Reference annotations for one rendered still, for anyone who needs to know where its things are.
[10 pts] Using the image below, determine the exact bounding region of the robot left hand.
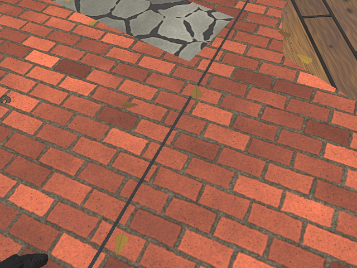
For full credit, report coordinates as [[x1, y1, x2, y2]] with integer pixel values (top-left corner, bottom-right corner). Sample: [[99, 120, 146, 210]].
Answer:
[[0, 253, 48, 268]]

